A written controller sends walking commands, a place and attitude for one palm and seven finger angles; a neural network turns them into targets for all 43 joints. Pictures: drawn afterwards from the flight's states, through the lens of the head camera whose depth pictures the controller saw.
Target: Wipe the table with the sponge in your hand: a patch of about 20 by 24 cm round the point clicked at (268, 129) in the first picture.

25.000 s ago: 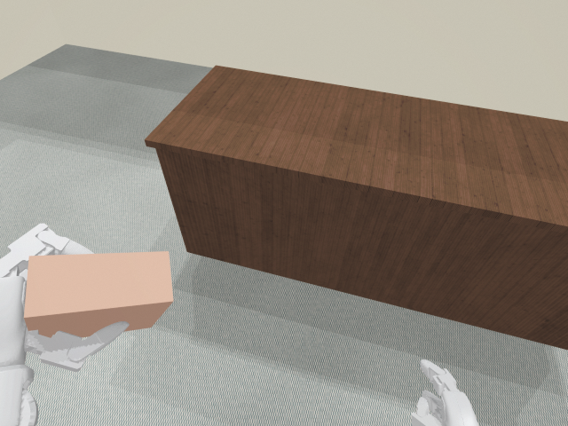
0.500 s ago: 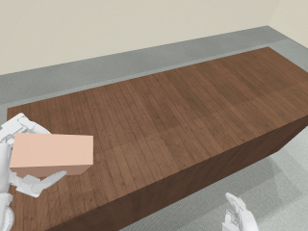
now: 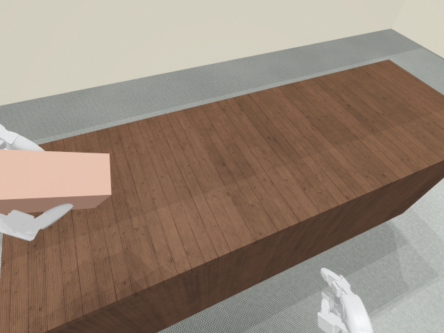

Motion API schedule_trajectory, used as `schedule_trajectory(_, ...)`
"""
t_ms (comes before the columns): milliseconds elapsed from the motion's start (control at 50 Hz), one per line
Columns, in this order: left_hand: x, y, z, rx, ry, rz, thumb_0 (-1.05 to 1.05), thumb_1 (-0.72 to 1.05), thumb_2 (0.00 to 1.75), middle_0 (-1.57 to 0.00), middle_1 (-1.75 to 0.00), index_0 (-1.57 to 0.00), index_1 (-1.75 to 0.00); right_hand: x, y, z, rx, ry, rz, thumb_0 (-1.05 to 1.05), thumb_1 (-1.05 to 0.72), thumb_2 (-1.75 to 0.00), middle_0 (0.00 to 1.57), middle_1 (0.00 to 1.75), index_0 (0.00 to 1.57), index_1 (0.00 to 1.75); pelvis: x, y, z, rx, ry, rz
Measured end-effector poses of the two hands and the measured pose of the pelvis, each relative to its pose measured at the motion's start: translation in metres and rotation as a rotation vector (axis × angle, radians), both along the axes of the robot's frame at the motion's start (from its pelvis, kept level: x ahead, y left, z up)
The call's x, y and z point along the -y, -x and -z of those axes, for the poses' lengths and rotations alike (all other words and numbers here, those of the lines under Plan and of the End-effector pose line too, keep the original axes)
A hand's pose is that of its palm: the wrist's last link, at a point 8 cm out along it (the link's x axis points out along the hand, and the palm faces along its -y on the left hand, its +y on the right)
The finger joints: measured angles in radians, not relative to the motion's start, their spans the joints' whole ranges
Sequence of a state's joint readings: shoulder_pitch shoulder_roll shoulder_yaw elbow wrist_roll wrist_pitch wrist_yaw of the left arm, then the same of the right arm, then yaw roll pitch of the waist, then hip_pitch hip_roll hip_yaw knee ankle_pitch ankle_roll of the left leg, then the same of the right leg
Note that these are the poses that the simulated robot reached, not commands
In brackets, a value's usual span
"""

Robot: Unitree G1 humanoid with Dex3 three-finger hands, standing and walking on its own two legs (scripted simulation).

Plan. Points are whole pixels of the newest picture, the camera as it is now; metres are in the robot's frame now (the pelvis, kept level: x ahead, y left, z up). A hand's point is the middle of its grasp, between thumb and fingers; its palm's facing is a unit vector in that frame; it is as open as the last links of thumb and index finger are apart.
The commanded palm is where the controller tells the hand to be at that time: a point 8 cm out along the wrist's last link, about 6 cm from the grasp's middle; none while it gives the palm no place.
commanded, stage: come to a stop and stand still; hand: left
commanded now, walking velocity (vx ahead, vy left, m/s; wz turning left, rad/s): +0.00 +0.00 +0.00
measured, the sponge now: (69, 184) +0.27 +0.25 +0.16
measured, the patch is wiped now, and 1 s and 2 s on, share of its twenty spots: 0.00 0.00 0.00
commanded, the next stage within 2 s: look again from close up in 0.60 s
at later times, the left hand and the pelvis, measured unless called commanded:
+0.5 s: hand (36, 204) +0.23 +0.28 +0.16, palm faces +0.36 -0.86 -0.36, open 10.0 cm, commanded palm +0.17 +0.31 +0.17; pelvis +0.01 +0.03 +0.00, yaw +0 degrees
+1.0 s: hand (38, 214) +0.22 +0.27 +0.15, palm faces +0.35 -0.85 -0.39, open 10.0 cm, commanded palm +0.16 +0.31 +0.17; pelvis +0.01 +0.03 +0.00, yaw +0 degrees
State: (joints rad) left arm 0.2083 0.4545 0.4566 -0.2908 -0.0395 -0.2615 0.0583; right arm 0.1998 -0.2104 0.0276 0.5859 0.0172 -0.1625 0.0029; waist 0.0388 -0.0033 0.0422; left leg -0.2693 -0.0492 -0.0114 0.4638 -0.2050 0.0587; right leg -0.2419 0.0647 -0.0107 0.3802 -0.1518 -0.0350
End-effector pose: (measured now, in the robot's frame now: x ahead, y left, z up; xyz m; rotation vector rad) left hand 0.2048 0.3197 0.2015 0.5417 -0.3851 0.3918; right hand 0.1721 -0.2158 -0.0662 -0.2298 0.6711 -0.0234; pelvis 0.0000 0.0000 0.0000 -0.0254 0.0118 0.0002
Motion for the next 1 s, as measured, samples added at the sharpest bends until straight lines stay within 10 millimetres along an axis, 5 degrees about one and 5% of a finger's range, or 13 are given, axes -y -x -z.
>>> schedule_trajectory(120,0.033,0.006,0.027,-0.108,0.056,0.145,0.0,-0.49,1.02,-0.78,-1.34,-0.75,-1.35,0.001,0.011,0.002,-0.011,-0.006,0.069,0.01,-0.9,-0.9,0.2,0.3,0.2,0.3,-0.009,-0.009,-0.001,-0.002,-0.003,0.02)
schedule_trajectory(200,0.027,0.007,0.041,-0.157,0.06,0.157,0.0,-0.49,1.02,-0.78,-1.34,-0.75,-1.35,0.0,0.014,0.003,-0.048,0.032,0.071,0.01,-0.9,-0.9,0.2,0.3,0.2,0.3,-0.011,-0.011,0.0,0.0,-0.004,0.005)
schedule_trajectory(400,0.004,0.011,0.023,-0.033,0.065,0.092,0.0,-0.49,1.02,-0.78,-1.34,-0.75,-1.35,-0.019,-0.012,-0.007,-0.005,0.051,0.009,0.01,-0.9,-0.9,0.2,0.3,0.2,0.3,-0.021,-0.015,0.0,0.006,0.0,-0.008)
schedule_trajectory(580,-0.001,0.01,0.037,-0.088,0.113,0.082,0.0,-0.49,1.02,-0.77,-1.34,-0.75,-1.35,-0.038,-0.03,-0.016,0.048,0.03,-0.009,0.01,-0.9,-0.9,0.2,0.3,0.2,0.3,-0.028,-0.014,-0.001,0.009,0.004,-0.004)
schedule_trajectory(1000,0.006,0.02,0.033,-0.113,0.094,0.074,0.0,-0.48,1.02,-0.77,-1.34,-0.75,-1.36,-0.021,0.004,-0.004,-0.026,0.041,0.045,0.01,-0.9,-0.9,0.21,0.3,0.2,0.3,-0.025,-0.006,-0.002,0.018,0.002,-0.008)
